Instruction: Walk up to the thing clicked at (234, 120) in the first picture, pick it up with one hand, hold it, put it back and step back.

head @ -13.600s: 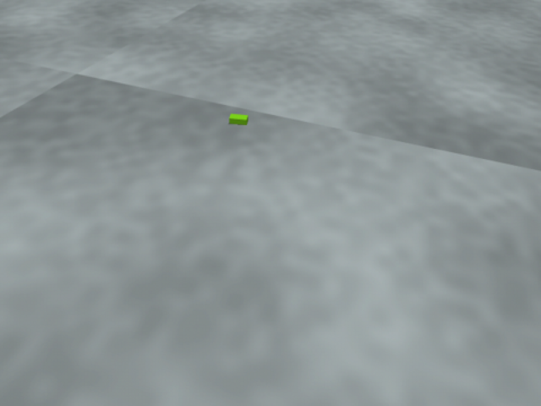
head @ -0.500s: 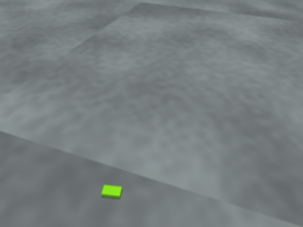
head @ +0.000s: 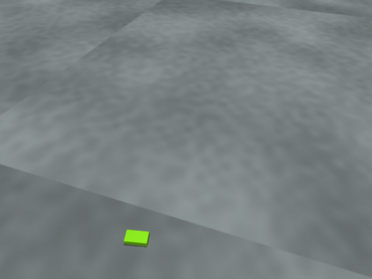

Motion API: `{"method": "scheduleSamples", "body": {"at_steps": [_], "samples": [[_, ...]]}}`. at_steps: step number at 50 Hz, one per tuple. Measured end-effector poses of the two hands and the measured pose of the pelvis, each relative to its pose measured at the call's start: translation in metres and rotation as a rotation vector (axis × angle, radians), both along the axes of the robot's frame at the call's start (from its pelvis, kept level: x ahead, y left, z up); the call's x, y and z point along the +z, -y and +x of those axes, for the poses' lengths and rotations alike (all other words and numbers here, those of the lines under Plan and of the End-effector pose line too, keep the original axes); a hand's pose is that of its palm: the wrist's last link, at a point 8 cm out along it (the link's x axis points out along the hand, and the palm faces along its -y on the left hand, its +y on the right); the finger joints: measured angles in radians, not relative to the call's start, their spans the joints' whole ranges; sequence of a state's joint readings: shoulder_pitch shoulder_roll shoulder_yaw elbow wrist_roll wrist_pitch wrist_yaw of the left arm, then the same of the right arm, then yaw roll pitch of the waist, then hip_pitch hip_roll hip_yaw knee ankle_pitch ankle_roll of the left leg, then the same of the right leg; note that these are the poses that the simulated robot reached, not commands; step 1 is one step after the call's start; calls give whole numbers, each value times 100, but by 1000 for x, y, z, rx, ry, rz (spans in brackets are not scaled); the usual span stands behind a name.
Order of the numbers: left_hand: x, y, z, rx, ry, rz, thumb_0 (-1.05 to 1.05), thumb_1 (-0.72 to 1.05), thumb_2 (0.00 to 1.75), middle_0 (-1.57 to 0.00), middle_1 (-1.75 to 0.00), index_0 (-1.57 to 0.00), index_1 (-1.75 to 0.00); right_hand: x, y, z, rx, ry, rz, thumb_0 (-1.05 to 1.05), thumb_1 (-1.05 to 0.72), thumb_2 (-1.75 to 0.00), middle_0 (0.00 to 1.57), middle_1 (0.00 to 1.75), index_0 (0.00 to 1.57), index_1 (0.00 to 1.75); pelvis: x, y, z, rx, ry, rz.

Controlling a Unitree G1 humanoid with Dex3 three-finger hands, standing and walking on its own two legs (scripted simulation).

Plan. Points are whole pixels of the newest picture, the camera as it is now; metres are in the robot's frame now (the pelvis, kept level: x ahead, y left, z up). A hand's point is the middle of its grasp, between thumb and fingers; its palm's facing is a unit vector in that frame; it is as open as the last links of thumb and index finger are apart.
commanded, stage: walk up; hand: left
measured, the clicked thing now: (137, 237) +0.53 +0.24 -0.76
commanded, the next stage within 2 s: stand in 0.44 s
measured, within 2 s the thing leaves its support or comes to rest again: neither
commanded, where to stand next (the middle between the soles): +0.09 +0.00 m, yaw -2 degrees
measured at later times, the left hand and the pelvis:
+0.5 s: hand out of the picture +0.10 +0.25 -0.15, palm faces -0.02 -0.94 -0.34, open 7.4 cm; pelvis +0.01 +0.00 +0.00, yaw -1 degrees
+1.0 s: hand out of the picture +0.07 +0.24 -0.15, palm faces -0.02 -0.94 -0.34, open 7.4 cm; pelvis -0.01 -0.01 +0.00, yaw +0 degrees
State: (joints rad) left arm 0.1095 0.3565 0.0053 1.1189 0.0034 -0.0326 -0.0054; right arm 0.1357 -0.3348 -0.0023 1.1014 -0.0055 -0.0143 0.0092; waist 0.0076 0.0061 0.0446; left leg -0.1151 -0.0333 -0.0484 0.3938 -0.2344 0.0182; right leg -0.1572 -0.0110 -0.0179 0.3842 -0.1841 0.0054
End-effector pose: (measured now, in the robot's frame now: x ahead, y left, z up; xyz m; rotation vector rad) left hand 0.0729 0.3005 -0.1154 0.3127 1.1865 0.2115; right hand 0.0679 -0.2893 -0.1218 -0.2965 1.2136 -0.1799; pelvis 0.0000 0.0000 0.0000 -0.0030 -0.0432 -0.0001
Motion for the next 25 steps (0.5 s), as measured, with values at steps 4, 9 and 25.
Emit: {"method": "scheduleSamples", "body": {"at_steps": [4,9,25], "samples": [[2,2,14,-10,20,-1,1,91,90,-20,-30,-20,-29,2,0,15,1,30,-1,1,-90,-90,20,30,20,30,1,0,3,-1,0,2],[3,5,24,-17,29,-2,0,91,90,-20,-30,-20,-30,5,3,25,-1,44,-8,1,-90,-90,20,30,20,30,1,0,7,-3,0,3],[-2,6,19,-12,-26,-9,1,91,90,-20,-30,-20,-30,7,9,13,-30,-5,-26,1,-90,-90,20,30,20,30,3,1,11,-13,2,5]]}}
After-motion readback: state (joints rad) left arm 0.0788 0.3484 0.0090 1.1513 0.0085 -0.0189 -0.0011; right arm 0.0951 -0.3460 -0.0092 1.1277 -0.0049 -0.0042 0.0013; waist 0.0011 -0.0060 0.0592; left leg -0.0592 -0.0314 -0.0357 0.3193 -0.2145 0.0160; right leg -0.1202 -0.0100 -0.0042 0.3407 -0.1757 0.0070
